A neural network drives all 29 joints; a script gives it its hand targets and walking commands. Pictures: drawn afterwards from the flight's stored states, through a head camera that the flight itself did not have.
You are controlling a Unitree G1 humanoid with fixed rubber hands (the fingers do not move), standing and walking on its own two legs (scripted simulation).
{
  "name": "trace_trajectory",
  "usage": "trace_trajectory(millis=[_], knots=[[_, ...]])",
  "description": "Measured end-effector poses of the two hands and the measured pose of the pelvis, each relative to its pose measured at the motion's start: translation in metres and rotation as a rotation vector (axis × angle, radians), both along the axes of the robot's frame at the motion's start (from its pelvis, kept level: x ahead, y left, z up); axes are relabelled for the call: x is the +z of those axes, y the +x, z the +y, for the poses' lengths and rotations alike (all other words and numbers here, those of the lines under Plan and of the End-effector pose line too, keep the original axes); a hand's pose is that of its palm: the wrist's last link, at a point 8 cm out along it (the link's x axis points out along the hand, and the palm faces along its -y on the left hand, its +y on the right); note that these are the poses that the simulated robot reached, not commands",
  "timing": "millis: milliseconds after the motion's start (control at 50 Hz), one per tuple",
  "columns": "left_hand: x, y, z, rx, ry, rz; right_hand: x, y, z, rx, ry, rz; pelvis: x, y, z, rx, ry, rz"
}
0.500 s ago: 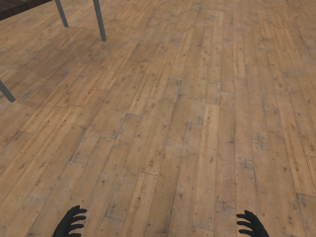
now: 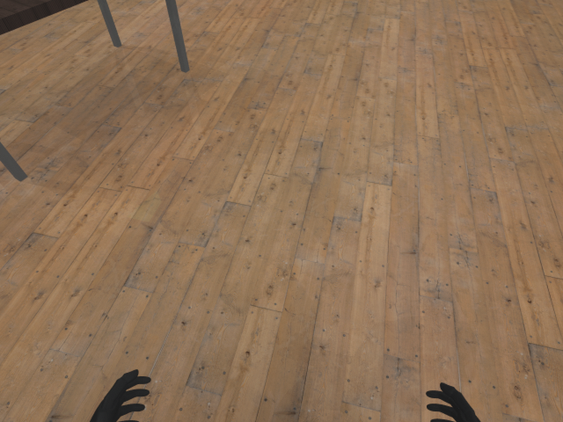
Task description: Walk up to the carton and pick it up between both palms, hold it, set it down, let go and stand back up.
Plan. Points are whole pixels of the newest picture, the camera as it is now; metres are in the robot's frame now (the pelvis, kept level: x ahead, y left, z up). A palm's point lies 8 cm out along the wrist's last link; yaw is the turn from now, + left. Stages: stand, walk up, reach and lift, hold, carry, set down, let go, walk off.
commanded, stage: stand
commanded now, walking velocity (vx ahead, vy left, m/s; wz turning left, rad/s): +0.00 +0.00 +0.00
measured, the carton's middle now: out of the picture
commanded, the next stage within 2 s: walk up in 0.66 s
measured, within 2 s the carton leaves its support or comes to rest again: neither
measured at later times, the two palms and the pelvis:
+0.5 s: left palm out of the picture +0.12 +0.26 -0.10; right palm out of the picture +0.11 -0.26 -0.10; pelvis +0.00 +0.00 +0.00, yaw +0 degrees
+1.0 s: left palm out of the picture +0.10 +0.30 -0.08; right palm out of the picture +0.12 -0.27 -0.09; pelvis +0.00 +0.01 +0.01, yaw +3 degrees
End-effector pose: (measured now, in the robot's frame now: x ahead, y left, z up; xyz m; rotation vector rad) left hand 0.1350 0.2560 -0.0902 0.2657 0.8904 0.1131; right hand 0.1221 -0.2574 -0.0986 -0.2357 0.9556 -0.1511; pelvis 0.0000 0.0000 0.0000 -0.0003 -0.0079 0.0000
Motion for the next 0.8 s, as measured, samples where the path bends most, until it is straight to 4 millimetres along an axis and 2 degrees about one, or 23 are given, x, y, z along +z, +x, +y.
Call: trace_trajectory(millis=[420,800], knots=[[-0.005,-0.010,0.004,0.009,0.009,0.035,-0.004,-0.010,-0.004,-0.009,-0.007,0.037,0.000,-0.001,0.000,0.000,0.000,-0.002],[-0.010,-0.026,0.007,0.022,0.011,0.071,-0.008,-0.025,-0.007,-0.018,-0.010,0.063,0.000,-0.008,0.000,0.000,0.000,-0.011]])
